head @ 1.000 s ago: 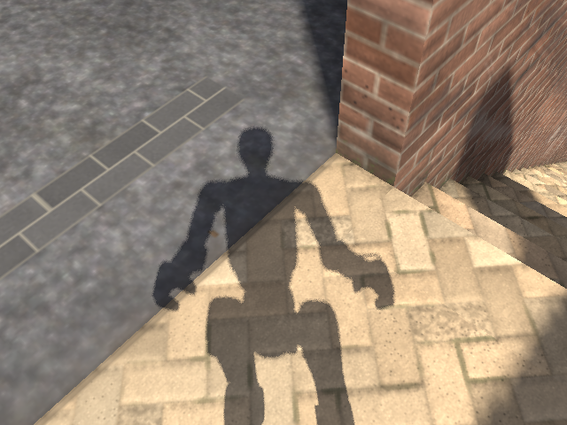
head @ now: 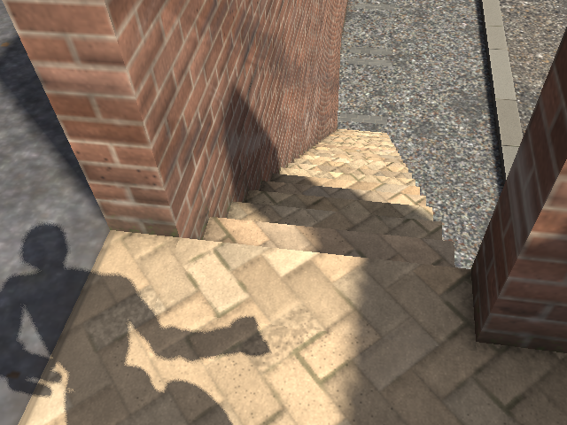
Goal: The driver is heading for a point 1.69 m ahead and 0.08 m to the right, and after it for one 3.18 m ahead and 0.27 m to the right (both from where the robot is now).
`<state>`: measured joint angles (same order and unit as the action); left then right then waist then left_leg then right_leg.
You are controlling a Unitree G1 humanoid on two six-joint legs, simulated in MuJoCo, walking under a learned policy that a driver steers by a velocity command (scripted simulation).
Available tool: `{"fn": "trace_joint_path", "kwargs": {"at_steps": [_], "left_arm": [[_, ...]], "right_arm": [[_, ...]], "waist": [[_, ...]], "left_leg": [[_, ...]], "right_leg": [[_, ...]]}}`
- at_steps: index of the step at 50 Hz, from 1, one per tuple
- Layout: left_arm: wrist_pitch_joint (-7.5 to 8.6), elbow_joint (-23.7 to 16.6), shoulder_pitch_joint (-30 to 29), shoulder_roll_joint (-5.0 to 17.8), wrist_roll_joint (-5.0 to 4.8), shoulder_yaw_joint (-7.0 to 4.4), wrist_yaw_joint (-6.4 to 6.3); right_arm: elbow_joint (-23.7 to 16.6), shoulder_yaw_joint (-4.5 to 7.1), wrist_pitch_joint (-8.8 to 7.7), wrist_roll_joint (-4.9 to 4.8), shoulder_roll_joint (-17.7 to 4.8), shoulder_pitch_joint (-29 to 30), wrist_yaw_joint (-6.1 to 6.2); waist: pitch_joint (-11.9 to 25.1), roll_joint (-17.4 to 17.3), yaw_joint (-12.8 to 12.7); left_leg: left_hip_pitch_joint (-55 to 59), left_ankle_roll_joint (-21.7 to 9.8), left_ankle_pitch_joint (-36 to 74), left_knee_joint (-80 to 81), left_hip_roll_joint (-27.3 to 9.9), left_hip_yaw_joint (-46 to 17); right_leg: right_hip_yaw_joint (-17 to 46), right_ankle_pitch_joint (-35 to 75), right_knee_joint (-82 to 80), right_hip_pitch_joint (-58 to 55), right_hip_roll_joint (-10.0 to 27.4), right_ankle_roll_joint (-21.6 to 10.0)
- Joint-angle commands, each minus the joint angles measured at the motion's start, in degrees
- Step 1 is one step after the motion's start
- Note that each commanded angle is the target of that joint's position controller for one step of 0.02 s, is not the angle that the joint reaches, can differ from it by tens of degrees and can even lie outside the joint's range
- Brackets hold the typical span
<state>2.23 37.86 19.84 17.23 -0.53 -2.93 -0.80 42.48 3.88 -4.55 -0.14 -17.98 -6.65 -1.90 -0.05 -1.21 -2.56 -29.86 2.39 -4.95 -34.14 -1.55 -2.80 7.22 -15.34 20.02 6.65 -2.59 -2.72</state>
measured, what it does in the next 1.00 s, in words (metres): walks ahead, turning left: left foot, then right foot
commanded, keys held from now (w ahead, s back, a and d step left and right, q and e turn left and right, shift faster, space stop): q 0.70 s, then e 0.30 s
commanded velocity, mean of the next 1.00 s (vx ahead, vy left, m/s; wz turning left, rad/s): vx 0.07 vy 0.00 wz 0.27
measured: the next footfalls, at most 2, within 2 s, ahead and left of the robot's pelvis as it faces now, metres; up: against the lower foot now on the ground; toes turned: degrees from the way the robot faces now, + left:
left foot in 0.12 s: +0.18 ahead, +0.14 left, +0.00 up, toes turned +1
right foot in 0.60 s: +0.25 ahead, -0.07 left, +0.00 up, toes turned +22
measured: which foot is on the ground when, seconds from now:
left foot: up 0.00-0.10, down 0.12-0.60, up 0.62-0.92, down 0.94-1.00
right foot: down 0.00-0.14, up 0.16-0.58, down 0.60-0.96, up 0.98-1.00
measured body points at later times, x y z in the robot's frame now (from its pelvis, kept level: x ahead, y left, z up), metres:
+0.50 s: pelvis +0.12 +0.04 -0.01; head +0.16 +0.06 +0.44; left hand +0.24 +0.34 -0.10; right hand +0.30 -0.23 -0.10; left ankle +0.14 +0.14 -0.75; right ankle +0.20 -0.11 -0.72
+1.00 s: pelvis +0.15 +0.03 -0.01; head +0.18 +0.05 +0.44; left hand +0.18 +0.32 -0.12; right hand +0.39 -0.16 -0.11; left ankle +0.09 +0.15 -0.75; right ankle +0.21 -0.09 -0.74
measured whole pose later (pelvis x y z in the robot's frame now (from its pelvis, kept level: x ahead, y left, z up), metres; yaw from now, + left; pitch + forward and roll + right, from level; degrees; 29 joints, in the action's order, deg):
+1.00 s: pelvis +0.15 +0.03 -0.01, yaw +18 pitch +0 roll +1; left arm 0.8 39.8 12.7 15.4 -0.6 -2.2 0.4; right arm 40.1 2.6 2.8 0.4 -14.6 -8.4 1.2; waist -2.9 1.4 -2.3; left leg -12.3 0.5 -16.2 -28.1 0.1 -1.7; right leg 3.2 -16.8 32.3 17.2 0.2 0.5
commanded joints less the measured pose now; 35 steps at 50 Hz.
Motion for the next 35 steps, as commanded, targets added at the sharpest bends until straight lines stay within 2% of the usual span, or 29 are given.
{"fn": "trace_joint_path", "kwargs": {"at_steps": [1, 4, 5, 6, 7, 8, 9, 10, 11, 12, 14, 15, 16, 18, 21, 23, 26, 28, 29, 30, 31, 32, 33, 34, 35], "left_arm": [[0.55, -2.1, 0.5, 10.9, 0.58, -2.89, 0.19], [-0.65, -1.1, -0.8, 9.9, 0.31, -2.36, -0.3], [-0.61, -1.3, -1.3, 9.7, 0.31, -2.23, -0.37], [-0.41, -1.4, -0.6, 8.3, 0.78, -1.73, -0.61], [-0.02, -3.2, 1.9, 6.2, 2.38, -0.85, -1.02], [0.32, -3.6, 4.4, 5.6, 2.49, -0.51, -1.33], [0.34, -3.3, 3.1, 9.4, 1.27, -1.32, -1.09], [-0.04, -3.8, -0.6, 10.4, 0.29, -1.72, -0.99], [-0.44, -4.2, -3.4, 10.3, 0.54, -1.78, -1.22], [-0.54, -4.8, -5.0, 9.5, 0.67, -1.74, -1.41], [-0.87, -5.1, -4.4, 7.0, 1.03, -1.33, -1.17], [-0.9, -5.0, -4.2, 5.5, 0.73, -1.1, -1.31], [-0.92, -5.0, -4.7, 5.3, 0.77, -1.0, -1.52], [-1.43, -5.0, -5.4, 6.0, 1.29, -1.23, -1.98], [-1.64, -5.3, -7.6, 5.5, 0.97, -1.28, -1.85], [-1.24, -5.8, -9.2, 5.4, 0.72, -1.37, -1.46], [-0.19, -6.2, -10.4, 5.4, 0.25, -1.68, -0.8], [0.49, -5.4, -8.2, 5.4, 0.04, -2.11, -0.37], [0.72, -4.8, -6.9, 6.2, 0.24, -2.59, -0.38], [0.52, -5.4, -6.4, 9.4, 1.04, -3.36, -0.77], [-0.34, -5.7, -9.0, 13.5, 2.89, -4.19, -0.71], [-0.31, -6.2, -8.7, 10.5, 3.33, -3.78, -0.53], [-0.25, -6.7, -10.3, 7.7, 2.77, -2.83, -0.64], [-0.33, -6.9, -12.3, 6.3, 2.04, -2.48, -0.74], [-0.4, -6.8, -13.1, 5.8, 1.26, -2.32, -0.91]], "right_arm": [[-5.8, 0.11, -1.61, 0.32, -4.3, 8.3, -0.71], [-4.5, 0.54, -1.94, 0.06, -5.6, 3.2, -1.51], [-3.5, 0.91, -1.78, 0.34, -5.9, 0.4, -1.15], [-3.2, 1.51, -1.82, 0.7, -8.1, -2.7, -0.78], [-3.6, 2.37, -1.64, 1.4, -13.4, -6.7, -0.54], [-2.4, 2.74, -0.73, 0.59, -14.0, -9.7, -0.63], [-2.7, 2.09, -0.33, -1.1, -11.3, -9.9, -0.75], [-3.6, 1.74, -0.04, -1.15, -9.9, -6.7, -0.54], [-4.4, 1.41, 0.38, -0.93, -9.2, -4.5, -0.31], [-4.8, 1.31, 0.98, -0.7, -8.7, -3.2, 0.14], [-5.2, 1.31, 2.0, -0.13, -8.7, -1.6, 0.67], [-5.4, 1.37, 2.61, -0.18, -8.5, -1.3, 0.97], [-5.5, 1.6, 3.05, -0.17, -9.0, -1.5, 1.31], [-5.4, 2.18, 3.6, -0.54, -10.3, -1.9, 2.01], [-5.5, 2.41, 4.61, -1.15, -10.4, -1.5, 2.76], [-5.7, 2.48, 5.23, -1.07, -10.3, -1.5, 3.0], [-6.0, 2.54, 5.98, -1.13, -10.1, -1.8, 3.03], [-6.5, 2.42, 6.5, -1.72, -9.5, -0.5, 3.18], [-6.8, 2.11, 6.68, -2.06, -8.5, -0.4, 3.4], [-7.1, 1.23, 6.7, -1.54, -5.6, -2.7, 3.38], [-8.3, 1.01, 6.23, -1.45, -4.4, -4.6, 3.27], [-7.4, 2.56, 5.76, -0.61, -9.6, -6.0, 3.19], [-6.2, 3.6, 5.97, -1.13, -11.8, -6.7, 3.05], [-5.0, 3.81, 6.7, -1.36, -11.0, -7.4, 3.28], [-4.8, 3.68, 7.4, -1.27, -9.8, -7.3, 3.49]], "waist": [[-2.8, 9.5, -2.0], [-0.2, 9.2, 0.9], [1.8, 8.5, 2.3], [5.1, 5.4, 3.8], [12.6, -4.5, 3.0], [16.4, -15.6, 3.4], [14.8, -10.3, 4.3], [10.0, -6.1, 4.4], [6.9, -2.6, 4.4], [4.9, -1.3, 3.9], [4.5, -3.5, 1.9], [4.7, -4.6, 1.7], [5.1, -5.5, 1.9], [6.5, -5.8, 2.0], [6.5, -5.8, 2.5], [5.8, -6.4, 3.0], [5.6, -7.6, 3.5], [5.5, -7.8, 1.7], [5.6, -7.1, 1.0], [7.6, -0.3, 2.3], [4.2, 15.7, 5.3], [4.6, 14.3, 3.9], [3.8, 10.0, 4.3], [2.7, 7.6, 4.8], [1.9, 7.6, 4.5]], "left_leg": [[-0.8, -1.3, -0.6, 2.8, 0.4, 1.6], [6.0, -3.7, 0.0, 5.5, 1.7, 3.2], [11.4, -4.8, 2.6, 7.5, 2.6, 3.7], [18.3, -6.7, 12.3, 8.5, -0.3, 0.1], [32.5, -12.9, 29.0, 5.5, -10.0, -13.3], [40.9, -22.7, 31.0, 9.9, -18.5, -29.8], [39.8, -22.2, 22.2, 12.9, -17.9, -31.8], [35.7, -20.0, 18.4, 12.8, -15.8, -26.1], [30.7, -18.5, 18.7, 13.4, -13.6, -22.0], [26.5, -17.8, 18.3, 13.8, -12.2, -20.2], [20.2, -17.2, 17.4, 15.4, -9.1, -17.4], [19.6, -17.1, 17.0, 15.7, -8.1, -16.5], [19.2, -17.4, 17.3, 15.7, -7.8, -16.6], [18.6, -17.1, 15.6, 15.5, -7.5, -17.2], [16.5, -15.7, 7.3, 15.5, -6.4, -19.1], [15.9, -15.1, 4.1, 14.9, -6.0, -20.9], [17.9, -14.3, 6.4, 12.5, -5.9, -24.6], [18.5, -12.5, 8.3, 9.7, -4.4, -25.9], [16.4, -10.3, 4.5, 7.6, -2.4, -25.1], [11.2, -7.1, -9.4, -0.2, 1.0, -20.8], [-0.7, -3.6, -28.0, -10.1, 10.1, -9.2], [-2.7, -0.8, -32.5, -24.1, 6.8, -6.9], [-2.8, 0.5, -29.1, -30.0, 5.2, -6.6], [-3.2, 1.7, -25.8, -32.6, 4.4, -5.7], [-4.6, 2.7, -22.7, -34.9, 4.0, -5.1]], "right_leg": [[9.1, 9.7, -5.3, 0.1, 14.7, -8.7], [6.9, 19.8, 0.7, -1.6, 14.0, -6.0], [4.8, 25.4, 5.2, -1.2, 12.0, -4.6], [1.5, 27.6, 12.8, 0.2, 8.7, -2.0], [-2.4, 13.6, 27.6, 10.1, 3.2, 1.9], [-3.9, -19.3, 44.7, 23.1, -2.6, 6.0], [-0.5, -22.3, 50.9, 27.7, -0.6, 6.4], [-0.7, -18.3, 53.3, 30.3, 1.4, 6.4], [-1.5, -15.5, 52.5, 30.8, 2.7, 6.4], [-1.4, -13.3, 49.7, 29.7, 4.0, 6.5], [-2.2, -10.8, 43.3, 24.3, 3.8, 6.7], [-3.1, -10.8, 39.6, 23.6, 3.3, 6.9], [-3.5, -10.3, 36.7, 22.9, 2.7, 7.3], [-2.8, -7.1, 32.5, 21.4, 2.1, 7.9], [-1.8, -2.9, 27.2, 19.1, 1.2, 8.2], [-1.4, -2.6, 23.7, 17.7, 0.6, 7.9], [-1.2, -3.2, 16.9, 15.2, -0.3, 7.0], [-1.9, 2.2, 6.1, 10.0, -0.4, 5.8], [-1.6, 8.4, 0.2, 5.0, 1.8, 4.7], [6.0, 12.5, -1.0, -1.7, 11.8, 0.9], [19.1, 24.7, -2.3, -2.6, 22.0, -7.7], [22.5, 27.7, -2.0, -0.5, 26.8, -12.9], [17.2, 26.8, -1.1, 0.8, 24.1, -12.0], [11.5, 24.2, -0.4, 1.3, 20.1, -9.5], [8.3, 23.6, 0.0, 0.9, 18.2, -8.3]]}}
Keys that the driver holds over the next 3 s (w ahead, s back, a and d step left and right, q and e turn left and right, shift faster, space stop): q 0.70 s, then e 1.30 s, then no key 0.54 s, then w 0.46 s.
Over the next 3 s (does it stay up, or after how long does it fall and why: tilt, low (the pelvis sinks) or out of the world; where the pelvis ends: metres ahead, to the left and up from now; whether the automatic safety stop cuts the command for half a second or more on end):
stays up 0.21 -0.06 0.00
